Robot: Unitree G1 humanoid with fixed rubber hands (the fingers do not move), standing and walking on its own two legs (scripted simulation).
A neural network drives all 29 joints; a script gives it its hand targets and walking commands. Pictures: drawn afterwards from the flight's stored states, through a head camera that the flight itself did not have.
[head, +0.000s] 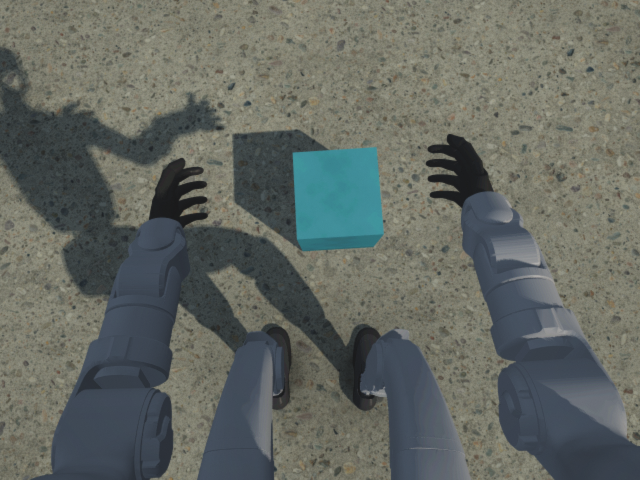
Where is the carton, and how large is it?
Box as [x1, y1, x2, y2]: [293, 147, 383, 250]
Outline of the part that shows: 376,147 293,152 297,240 302,250 373,246 383,234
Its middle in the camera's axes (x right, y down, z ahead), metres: +0.05 -0.10 +0.97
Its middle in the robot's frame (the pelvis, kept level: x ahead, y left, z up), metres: +0.54 -0.02 -0.58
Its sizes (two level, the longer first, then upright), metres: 0.204 0.194 0.203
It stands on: the floor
